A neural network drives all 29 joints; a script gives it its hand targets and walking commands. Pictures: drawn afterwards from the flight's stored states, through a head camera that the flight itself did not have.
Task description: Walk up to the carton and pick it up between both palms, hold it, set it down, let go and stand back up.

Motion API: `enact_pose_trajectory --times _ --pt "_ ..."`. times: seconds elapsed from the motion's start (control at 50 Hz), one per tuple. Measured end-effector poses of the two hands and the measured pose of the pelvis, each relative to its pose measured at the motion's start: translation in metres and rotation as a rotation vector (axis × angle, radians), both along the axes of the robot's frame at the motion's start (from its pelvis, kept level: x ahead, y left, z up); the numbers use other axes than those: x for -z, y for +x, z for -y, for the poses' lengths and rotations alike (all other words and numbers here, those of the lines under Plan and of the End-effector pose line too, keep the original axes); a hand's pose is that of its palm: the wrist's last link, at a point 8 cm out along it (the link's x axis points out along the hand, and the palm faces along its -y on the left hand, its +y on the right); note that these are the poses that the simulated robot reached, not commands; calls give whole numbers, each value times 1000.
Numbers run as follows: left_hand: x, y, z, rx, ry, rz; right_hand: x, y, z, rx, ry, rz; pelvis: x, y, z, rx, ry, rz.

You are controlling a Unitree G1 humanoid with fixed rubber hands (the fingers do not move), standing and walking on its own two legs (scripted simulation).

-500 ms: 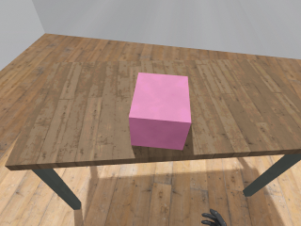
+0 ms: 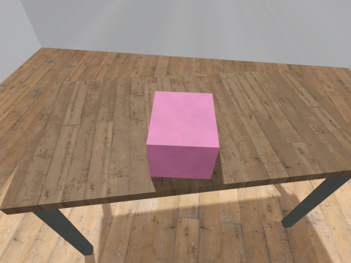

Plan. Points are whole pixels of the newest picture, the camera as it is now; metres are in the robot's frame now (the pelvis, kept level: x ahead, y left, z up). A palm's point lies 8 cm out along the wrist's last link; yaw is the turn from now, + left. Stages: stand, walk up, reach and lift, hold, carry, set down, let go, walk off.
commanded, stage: walk up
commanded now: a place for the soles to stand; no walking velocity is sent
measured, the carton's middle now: (182, 133) +0.49 -0.02 -0.02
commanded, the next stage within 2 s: reach and lift in 0.60 s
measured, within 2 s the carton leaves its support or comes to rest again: neither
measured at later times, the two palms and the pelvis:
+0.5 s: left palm out of the picture +0.04 +0.22 -0.13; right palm out of the picture +0.02 -0.22 -0.14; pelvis +0.00 +0.01 +0.00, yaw -3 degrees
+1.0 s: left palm (105, 247) +0.18 +0.17 -0.08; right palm out of the picture +0.13 -0.23 -0.09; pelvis -0.04 -0.02 -0.01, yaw -4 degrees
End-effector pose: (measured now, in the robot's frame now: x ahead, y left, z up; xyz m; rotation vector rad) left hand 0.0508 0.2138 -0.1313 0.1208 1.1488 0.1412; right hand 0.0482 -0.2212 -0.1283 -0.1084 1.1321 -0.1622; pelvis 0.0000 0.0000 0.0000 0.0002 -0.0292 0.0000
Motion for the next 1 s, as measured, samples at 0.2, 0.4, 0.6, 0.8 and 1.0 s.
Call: enact_pose_trajectory --times 0.2,0.4,0.6,0.8,1.0 --pt "-1 -8 -4 15 12 -41 3 -10 -1 13 2 -25 -1 -1 -3 11 -1 -1" --pt "1 -15 -7 32 20 -74 6 -27 -2 39 5 -63 -1 0 -6 34 3 4" --pt "2 -12 -9 59 24 -79 7 -40 -6 65 10 -79 -1 -1 -8 54 4 9" --pt "15 76 -20 71 62 -54 25 25 10 -52 23 -9 26 -39 -1 44 11 -130" --pt "-53 128 45 210 -45 231 -36 86 7 46 20 403 8 -42 17 70 -19 -95"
